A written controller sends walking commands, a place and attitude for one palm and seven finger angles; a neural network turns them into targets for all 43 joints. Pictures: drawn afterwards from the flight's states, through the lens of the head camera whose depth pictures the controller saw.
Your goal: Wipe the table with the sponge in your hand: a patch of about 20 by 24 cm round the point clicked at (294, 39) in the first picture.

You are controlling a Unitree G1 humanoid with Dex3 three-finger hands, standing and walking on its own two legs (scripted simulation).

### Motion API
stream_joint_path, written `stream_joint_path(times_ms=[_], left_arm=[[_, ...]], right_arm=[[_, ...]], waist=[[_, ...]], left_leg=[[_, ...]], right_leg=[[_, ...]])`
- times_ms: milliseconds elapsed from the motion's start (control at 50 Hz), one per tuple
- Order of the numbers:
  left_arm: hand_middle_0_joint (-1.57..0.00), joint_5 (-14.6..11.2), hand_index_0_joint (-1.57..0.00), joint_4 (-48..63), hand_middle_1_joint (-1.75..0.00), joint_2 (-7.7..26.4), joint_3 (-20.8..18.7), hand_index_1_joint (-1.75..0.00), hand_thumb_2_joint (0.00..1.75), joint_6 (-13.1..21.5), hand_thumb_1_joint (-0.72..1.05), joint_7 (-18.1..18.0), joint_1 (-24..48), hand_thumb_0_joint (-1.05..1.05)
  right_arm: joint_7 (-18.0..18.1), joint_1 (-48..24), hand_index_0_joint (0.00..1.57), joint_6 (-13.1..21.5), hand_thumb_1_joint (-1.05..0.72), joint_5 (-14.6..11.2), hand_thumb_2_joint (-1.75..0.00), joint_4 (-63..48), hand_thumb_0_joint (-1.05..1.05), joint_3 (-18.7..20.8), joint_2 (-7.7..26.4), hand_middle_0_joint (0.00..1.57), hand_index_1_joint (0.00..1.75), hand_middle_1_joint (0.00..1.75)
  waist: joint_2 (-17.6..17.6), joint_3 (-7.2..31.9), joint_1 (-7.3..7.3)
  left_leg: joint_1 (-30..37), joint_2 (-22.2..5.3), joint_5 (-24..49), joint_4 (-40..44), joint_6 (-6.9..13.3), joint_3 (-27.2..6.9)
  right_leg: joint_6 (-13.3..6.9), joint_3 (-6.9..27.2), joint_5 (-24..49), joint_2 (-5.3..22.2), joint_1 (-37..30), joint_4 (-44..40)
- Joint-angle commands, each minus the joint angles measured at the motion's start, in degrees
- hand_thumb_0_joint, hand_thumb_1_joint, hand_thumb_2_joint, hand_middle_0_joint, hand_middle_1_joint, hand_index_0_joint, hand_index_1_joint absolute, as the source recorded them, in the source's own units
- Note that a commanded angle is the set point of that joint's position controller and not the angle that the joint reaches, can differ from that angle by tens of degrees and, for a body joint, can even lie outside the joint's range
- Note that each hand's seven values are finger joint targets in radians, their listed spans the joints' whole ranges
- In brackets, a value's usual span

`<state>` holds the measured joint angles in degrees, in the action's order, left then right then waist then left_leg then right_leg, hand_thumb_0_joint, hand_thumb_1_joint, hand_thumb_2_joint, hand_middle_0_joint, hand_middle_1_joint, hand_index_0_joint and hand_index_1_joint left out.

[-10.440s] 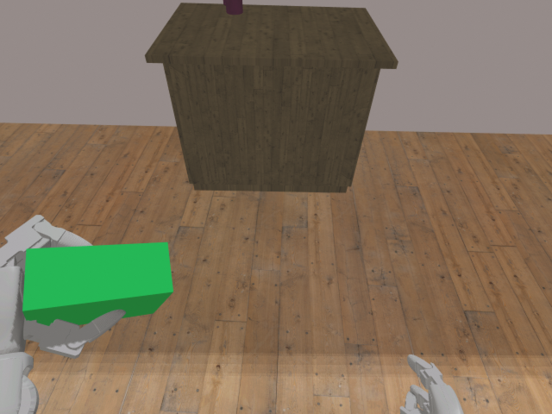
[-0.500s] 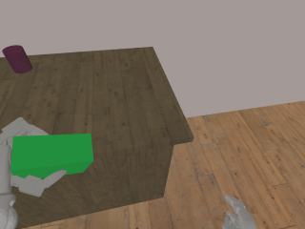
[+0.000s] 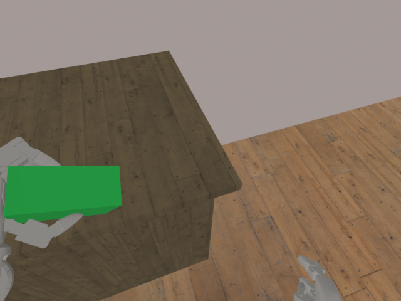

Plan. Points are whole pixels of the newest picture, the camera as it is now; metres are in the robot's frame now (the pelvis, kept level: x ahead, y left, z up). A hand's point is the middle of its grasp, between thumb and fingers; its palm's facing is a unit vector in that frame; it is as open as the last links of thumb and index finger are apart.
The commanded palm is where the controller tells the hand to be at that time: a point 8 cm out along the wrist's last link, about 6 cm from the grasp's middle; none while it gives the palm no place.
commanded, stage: shuffle to correct the standing spot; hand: left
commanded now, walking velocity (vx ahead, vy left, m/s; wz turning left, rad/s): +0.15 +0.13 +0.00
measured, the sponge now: (82, 193) +0.24 +0.19 +0.16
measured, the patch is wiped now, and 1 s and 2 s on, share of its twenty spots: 0.00 0.00 0.00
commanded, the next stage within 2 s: come to a stop and stand still in 0.04 s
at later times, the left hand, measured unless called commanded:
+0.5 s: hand (28, 150) +0.29 +0.28 +0.19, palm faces +0.29 -0.87 -0.41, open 9.8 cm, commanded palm +0.23 +0.32 +0.20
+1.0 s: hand (19, 173) +0.27 +0.29 +0.17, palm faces +0.20 -0.90 -0.38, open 9.8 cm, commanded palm +0.21 +0.34 +0.20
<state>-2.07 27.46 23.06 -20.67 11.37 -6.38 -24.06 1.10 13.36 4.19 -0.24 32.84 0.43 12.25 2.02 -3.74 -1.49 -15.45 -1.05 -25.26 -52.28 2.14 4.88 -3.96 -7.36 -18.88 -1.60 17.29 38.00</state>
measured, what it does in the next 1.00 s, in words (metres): steps on the spot: left foot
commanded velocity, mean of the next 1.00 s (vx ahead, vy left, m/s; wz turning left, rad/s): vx -0.03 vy -0.04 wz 0.00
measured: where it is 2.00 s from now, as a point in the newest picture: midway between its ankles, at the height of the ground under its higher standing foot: outside the picture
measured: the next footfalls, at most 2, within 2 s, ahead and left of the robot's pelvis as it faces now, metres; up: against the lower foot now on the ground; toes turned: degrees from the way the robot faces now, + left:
left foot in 0.26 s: +0.14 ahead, +0.19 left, +0.00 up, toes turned -2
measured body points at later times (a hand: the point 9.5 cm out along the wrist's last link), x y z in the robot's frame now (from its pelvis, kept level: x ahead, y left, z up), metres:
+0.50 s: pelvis +0.05 +0.06 +0.02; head +0.08 +0.07 +0.47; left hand +0.27 +0.32 +0.21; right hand +0.22 -0.15 -0.06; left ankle +0.10 +0.19 -0.72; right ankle +0.02 -0.08 -0.72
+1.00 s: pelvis +0.03 +0.08 +0.02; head +0.05 +0.11 +0.47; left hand +0.25 +0.34 +0.19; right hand +0.17 -0.18 -0.04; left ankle +0.10 +0.19 -0.72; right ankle +0.02 -0.08 -0.72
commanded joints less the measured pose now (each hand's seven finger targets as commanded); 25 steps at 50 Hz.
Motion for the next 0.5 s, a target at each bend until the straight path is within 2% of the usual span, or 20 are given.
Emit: stream_joint_path(times_ms=[0, 20, 40, 60, 80, 120, 140, 160, 180, 200, 220, 240, 260, 280, 300, 340, 360, 400, 440, 480], left_arm=[[-1.2, -1.9, -1.2, 12.4, -1.6, 9.4, -9.9, -1.6, 1.3, 5.7, 0.1, -1.1, -0.5, 0.0], [-1.2, -1.3, -1.2, 12.1, -1.6, 8.5, -9.0, -1.6, 1.3, 6.0, 0.1, -0.9, -1.0, 0.0], [-1.2, -0.9, -1.2, 14.1, -1.6, 9.7, -9.3, -1.6, 1.3, 6.3, 0.1, -1.0, 1.6, 0.0], [-1.2, -0.6, -1.2, 12.7, -1.6, 9.1, -8.9, -1.6, 1.3, 6.6, 0.1, -1.2, 1.3, 0.0], [-1.2, -0.5, -1.2, 11.9, -1.6, 8.5, -8.2, -1.6, 1.3, 6.4, 0.1, -1.2, 1.6, 0.0], [-1.2, -0.4, -1.2, 11.8, -1.6, 9.2, -8.6, -1.6, 1.3, 6.1, 0.1, -1.6, 1.6, 0.0], [-1.2, -0.4, -1.2, 12.2, -1.6, 9.5, -8.7, -1.6, 1.3, 5.5, 0.1, -2.1, 1.2, 0.0], [-1.2, -0.4, -1.2, 11.2, -1.6, 8.4, -8.1, -1.6, 1.3, 5.2, 0.1, -2.0, 0.0, 0.0], [-1.2, -0.4, -1.2, 11.6, -1.6, 8.3, -8.1, -1.6, 1.3, 4.8, 0.1, -1.7, 0.6, 0.0], [-1.2, -0.5, -1.2, 13.3, -1.6, 8.3, -7.9, -1.6, 1.3, 4.8, 0.1, -1.5, 2.1, 0.0], [-1.2, -0.6, -1.2, 14.3, -1.6, 8.8, -8.3, -1.6, 1.3, 4.8, 0.1, -1.5, 2.8, 0.0], [-1.2, -0.4, -1.2, 13.8, -1.6, 8.6, -7.8, -1.6, 1.3, 4.2, 0.1, -1.5, 3.7, 0.0], [-1.2, -0.4, -1.2, 12.1, -1.6, 8.0, -7.9, -1.6, 1.3, 3.7, 0.1, -1.3, 3.3, 0.0], [-1.2, -0.3, -1.2, 13.5, -1.6, 9.0, -8.4, -1.6, 1.3, 3.3, 0.1, -1.2, 4.5, 0.0], [-1.2, 0.1, -1.2, 14.8, -1.6, 9.3, -8.4, -1.6, 1.3, 3.3, 0.1, -1.2, 5.3, 0.0], [-1.2, 0.2, -1.2, 17.6, -1.6, 9.1, -8.0, -1.6, 1.3, 3.3, 0.1, -1.3, 4.7, 0.0], [-1.2, 0.2, -1.2, 17.9, -1.6, 7.3, -6.5, -1.6, 1.3, 3.2, 0.1, -1.0, 3.4, 0.0], [-1.2, -0.1, -1.2, 18.2, -1.6, 7.2, -6.7, -1.6, 1.3, 2.4, 0.1, -0.8, 0.8, 0.0], [-1.2, -0.5, -1.2, 17.1, -1.6, 7.9, -8.0, -1.6, 1.3, 1.4, 0.1, -1.0, -2.5, 0.0], [-1.2, -1.0, -1.2, 17.3, -1.6, 7.7, -7.6, -1.6, 1.3, 1.0, 0.1, -0.9, -1.7, 0.0]], right_arm=[[-0.9, -5.6, 0.2, 1.7, -0.9, -0.5, -0.9, -8.7, 0.0, 3.0, 7.0, 0.2, 0.3, 0.3], [-1.3, -5.4, 0.2, 1.0, -0.9, -0.4, -0.9, -7.8, 0.0, 2.4, 6.5, 0.2, 0.3, 0.3], [-1.3, -6.0, 0.2, 0.5, -0.9, -0.3, -0.9, -7.3, 0.0, 2.3, 6.5, 0.2, 0.3, 0.3], [-0.9, -5.5, 0.2, 0.3, -0.9, -0.2, -0.9, -7.0, 0.0, 2.1, 5.6, 0.2, 0.3, 0.3], [-0.5, -5.7, 0.2, 0.7, -0.9, -0.2, -0.9, -6.9, 0.0, 1.9, 5.0, 0.2, 0.3, 0.3], [0.3, -6.4, 0.2, 2.2, -0.9, -0.1, -0.9, -7.1, 0.0, 1.9, 4.4, 0.2, 0.3, 0.3], [0.8, -7.2, 0.2, 2.9, -0.9, -0.1, -0.9, -6.8, 0.0, 1.9, 4.2, 0.2, 0.3, 0.3], [1.2, -6.9, 0.2, 3.5, -0.9, 0.0, -0.9, -7.0, 0.0, 1.7, 3.8, 0.2, 0.3, 0.3], [1.5, -6.9, 0.2, 4.1, -0.9, -0.1, -0.9, -7.5, 0.0, 2.2, 4.2, 0.2, 0.3, 0.3], [1.8, -6.6, 0.2, 4.3, -0.9, -0.2, -0.9, -7.8, 0.0, 2.8, 4.9, 0.2, 0.3, 0.3], [2.2, -6.5, 0.2, 4.4, -0.9, -0.5, -0.9, -8.0, 0.0, 3.3, 6.0, 0.2, 0.3, 0.3], [2.5, -6.8, 0.2, 3.9, -0.9, -1.1, -0.9, -8.8, 0.0, 3.2, 6.6, 0.2, 0.3, 0.3], [2.4, -6.0, 0.2, 3.8, -0.9, -1.0, -0.9, -8.4, 0.0, 2.9, 6.2, 0.2, 0.3, 0.3], [2.3, -6.8, 0.2, 3.9, -0.9, -0.8, -0.9, -8.4, 0.0, 2.6, 5.3, 0.2, 0.3, 0.3], [2.1, -7.2, 0.2, 4.3, -0.9, -0.3, -0.9, -8.4, 0.0, 2.1, 4.7, 0.2, 0.3, 0.3], [1.5, -6.9, 0.2, 4.9, -0.9, -0.4, -0.9, -8.5, 0.0, 1.7, 4.7, 0.2, 0.3, 0.3], [1.0, -5.8, 0.2, 5.0, -0.9, -0.5, -0.9, -8.4, 0.0, 1.9, 5.1, 0.2, 0.3, 0.3], [0.5, -4.9, 0.2, 5.0, -0.9, -0.9, -0.9, -9.0, 0.0, 2.6, 5.7, 0.2, 0.3, 0.3], [0.5, -5.5, 0.2, 4.4, -0.9, -1.0, -0.9, -9.1, 0.0, 2.4, 5.4, 0.2, 0.3, 0.3], [0.7, -5.4, 0.2, 3.8, -0.9, -0.9, -0.9, -9.4, 0.0, 2.2, 5.1, 0.2, 0.3, 0.3]], waist=[[-4.2, 5.2, 2.52], [-1.6, 4.2, 1.73], [-1.2, 5.7, 1.59], [-3.1, 6.5, 1.33], [-4.8, 6.5, 1.3], [-8.6, 7.4, 2.67], [-8.8, 7.5, 2.87], [-7.7, 8.1, 2.81], [-6.7, 8.2, 2.74], [-4.6, 9.2, 2.62], [-0.8, 10.7, 2.71], [0.8, 10.7, 2.66], [3.4, 10.6, 2.6], [8.5, 9.3, 2.12], [9.2, 8.3, 2.47], [8.6, 9.3, 2.37], [6.9, 10.3, 2.01], [4.8, 12.2, 1.77], [6.2, 12.8, 1.81], [6.4, 13.1, 1.83]], left_leg=[[-24.2, -3.0, 0.5, -25.4, -1.7, -12.5], [-23.0, -4.4, 2.7, -23.0, -1.9, -12.2], [-19.3, -4.8, 2.2, -17.5, -1.7, -11.7], [-14.9, -4.6, 4.6, -12.0, -1.5, -9.1], [-10.6, -3.8, 7.1, -5.1, -1.4, -6.1], [-3.5, -1.2, 9.6, 7.3, -1.0, -0.4], [1.3, -0.2, 11.8, 14.0, -0.8, 0.9], [4.8, 1.2, 13.9, 18.7, -0.9, 2.6], [7.3, 0.8, 15.5, 23.2, -0.9, 1.4], [9.7, -1.3, 17.7, 25.9, -0.4, -1.3], [11.9, -5.6, 24.7, 26.4, 1.2, -6.3], [12.1, -10.0, 30.3, 27.9, 2.8, -12.3], [9.3, -11.6, 33.0, 29.6, 3.7, -13.5], [5.7, -12.8, 32.7, 32.2, 4.4, -15.0], [3.4, -13.3, 31.8, 32.6, 4.2, -14.0], [5.1, -12.2, 35.6, 29.0, 2.4, -11.0], [5.7, -11.3, 35.4, 27.7, 1.2, -9.7], [7.1, -10.2, 36.4, 26.6, -0.4, -8.3], [7.2, -9.4, 36.4, 26.7, -1.0, -6.7], [6.6, -8.8, 34.8, 26.7, -1.4, -5.6]], right_leg=[[-12.4, 37.1, 15.0, 24.8, -10.8, -20.2], [-10.7, 30.3, 17.6, 22.8, -7.3, -19.4], [-9.0, 26.3, 19.9, 21.6, -4.8, -18.5], [-7.5, 20.4, 18.7, 19.6, -1.1, -18.9], [-6.3, 17.2, 16.7, 17.6, 1.5, -19.4], [-4.6, 14.4, 14.0, 15.4, 1.0, -18.4], [-3.6, 12.6, 12.7, 14.7, 1.4, -16.7], [-2.0, 11.0, 10.7, 12.3, 0.9, -15.1], [-0.7, 10.9, 10.8, 11.0, -0.1, -12.6], [0.6, 10.8, 11.6, 9.4, -0.8, -8.9], [2.5, 9.3, 11.4, 6.5, 0.0, -4.7], [3.8, 7.8, 6.9, 4.0, 1.5, -0.7], [4.5, 6.5, 0.3, 2.6, 0.7, 1.5], [4.8, 6.0, -3.9, 3.2, -0.8, 2.9], [4.5, 6.2, -4.3, 4.0, -2.8, 1.3], [4.2, 5.4, 2.3, 4.0, -5.3, -7.1], [4.2, 4.7, 5.4, 3.2, -6.6, -9.5], [4.2, 4.7, 12.0, 2.6, -8.6, -11.7], [4.2, 5.0, 15.6, 2.7, -9.3, -12.4], [4.2, 5.6, 18.0, 3.1, -9.9, -13.1]])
